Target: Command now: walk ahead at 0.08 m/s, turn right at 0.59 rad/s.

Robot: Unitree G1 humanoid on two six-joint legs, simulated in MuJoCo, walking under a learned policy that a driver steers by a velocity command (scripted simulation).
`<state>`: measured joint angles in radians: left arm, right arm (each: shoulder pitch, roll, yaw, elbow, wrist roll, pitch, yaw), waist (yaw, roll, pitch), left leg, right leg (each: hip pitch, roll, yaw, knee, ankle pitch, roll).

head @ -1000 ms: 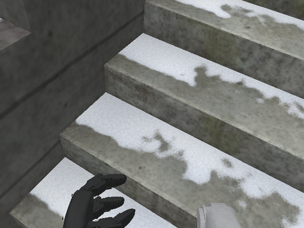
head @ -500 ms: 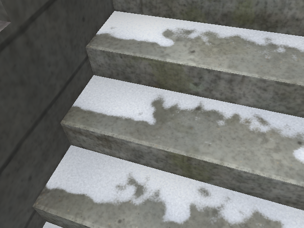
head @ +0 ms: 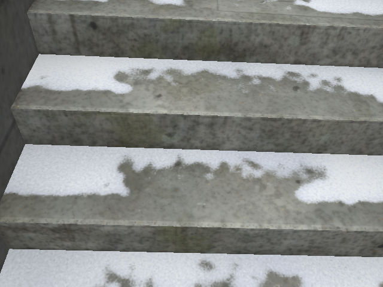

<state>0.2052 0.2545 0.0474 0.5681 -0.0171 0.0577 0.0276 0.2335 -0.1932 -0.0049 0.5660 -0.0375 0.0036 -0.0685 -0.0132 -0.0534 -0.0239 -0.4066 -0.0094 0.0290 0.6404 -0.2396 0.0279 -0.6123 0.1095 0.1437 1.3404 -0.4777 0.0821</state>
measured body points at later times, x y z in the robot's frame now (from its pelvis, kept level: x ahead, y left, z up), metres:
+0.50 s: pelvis +0.05 -0.06 +0.00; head +0.03 -0.07 +0.45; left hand +0.15 +0.18 -0.11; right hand +0.11 -0.31 -0.12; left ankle +0.04 +0.10 -0.63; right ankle +0.02 -0.14 -0.72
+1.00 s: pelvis +0.31 -0.05 +0.10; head +0.29 -0.07 +0.55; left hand +0.31 +0.17 -0.04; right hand +0.46 -0.30 +0.00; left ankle +0.40 +0.01 -0.56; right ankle +0.12 -0.18 -0.48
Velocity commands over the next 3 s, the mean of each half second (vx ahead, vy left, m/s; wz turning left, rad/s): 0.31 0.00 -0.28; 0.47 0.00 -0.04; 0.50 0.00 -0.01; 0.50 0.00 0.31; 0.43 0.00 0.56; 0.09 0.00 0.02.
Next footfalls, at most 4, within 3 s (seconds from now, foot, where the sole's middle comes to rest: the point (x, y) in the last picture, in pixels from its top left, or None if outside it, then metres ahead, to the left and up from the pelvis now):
0.42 right None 0.06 -0.15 -0.76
0.90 left None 0.44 0.01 -0.60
1.42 right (269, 189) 0.73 -0.25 -0.44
1.96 left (210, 89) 1.02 -0.06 -0.28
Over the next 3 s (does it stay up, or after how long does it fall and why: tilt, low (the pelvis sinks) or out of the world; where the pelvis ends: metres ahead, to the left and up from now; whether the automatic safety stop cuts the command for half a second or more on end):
stays up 1.25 -0.03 0.63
